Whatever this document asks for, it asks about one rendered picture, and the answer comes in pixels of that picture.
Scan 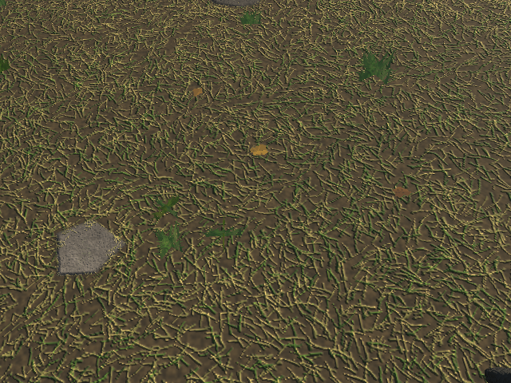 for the robot right hand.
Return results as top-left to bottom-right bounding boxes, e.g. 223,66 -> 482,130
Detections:
485,367 -> 511,383

